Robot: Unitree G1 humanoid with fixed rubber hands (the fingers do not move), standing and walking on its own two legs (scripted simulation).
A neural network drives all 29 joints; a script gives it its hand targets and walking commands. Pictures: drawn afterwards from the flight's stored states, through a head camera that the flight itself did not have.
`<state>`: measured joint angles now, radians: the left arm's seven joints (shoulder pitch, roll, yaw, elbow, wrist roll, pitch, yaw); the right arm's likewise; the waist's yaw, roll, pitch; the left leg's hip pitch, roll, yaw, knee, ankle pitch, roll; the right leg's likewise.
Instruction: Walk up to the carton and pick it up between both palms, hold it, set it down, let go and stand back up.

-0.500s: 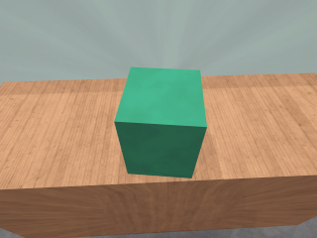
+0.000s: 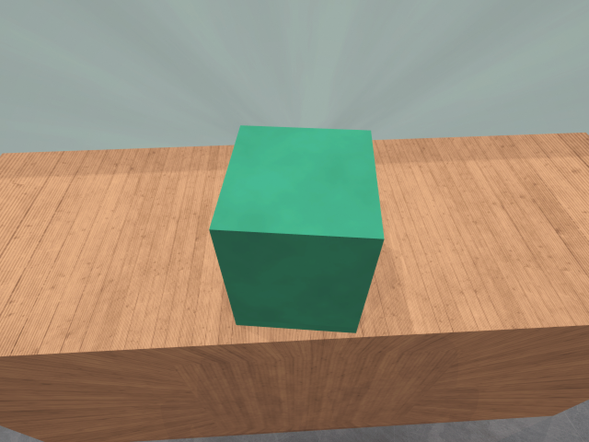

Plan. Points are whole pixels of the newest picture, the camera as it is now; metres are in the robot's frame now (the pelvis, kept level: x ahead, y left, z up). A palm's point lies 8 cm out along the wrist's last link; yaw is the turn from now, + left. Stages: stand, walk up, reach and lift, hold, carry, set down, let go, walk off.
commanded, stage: stand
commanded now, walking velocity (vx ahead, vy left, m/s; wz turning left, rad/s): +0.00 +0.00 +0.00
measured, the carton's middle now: (300, 232) +0.41 +0.01 +0.04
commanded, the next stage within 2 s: none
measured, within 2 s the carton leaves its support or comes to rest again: neither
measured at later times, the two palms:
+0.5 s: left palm out of the picture +0.00 +0.23 -0.14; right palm out of the picture -0.02 -0.23 -0.14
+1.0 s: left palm out of the picture +0.00 +0.23 -0.14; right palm out of the picture -0.02 -0.23 -0.14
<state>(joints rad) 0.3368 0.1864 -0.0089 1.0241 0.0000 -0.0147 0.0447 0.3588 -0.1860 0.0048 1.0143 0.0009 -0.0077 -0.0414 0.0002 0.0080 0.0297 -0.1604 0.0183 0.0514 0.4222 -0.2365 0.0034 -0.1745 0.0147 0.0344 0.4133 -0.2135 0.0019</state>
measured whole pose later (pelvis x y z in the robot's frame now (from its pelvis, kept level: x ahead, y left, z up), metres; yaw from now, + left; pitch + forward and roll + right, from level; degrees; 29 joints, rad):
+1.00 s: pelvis +0.01 +0.00 +0.00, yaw -1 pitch -1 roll +0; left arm 0.33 0.17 -0.01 1.06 0.00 -0.02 0.05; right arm 0.36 -0.17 0.01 1.05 0.00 -0.01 -0.05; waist 0.00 0.01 0.04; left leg -0.14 0.03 0.06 0.41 -0.24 0.00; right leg -0.16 0.02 0.05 0.40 -0.22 0.00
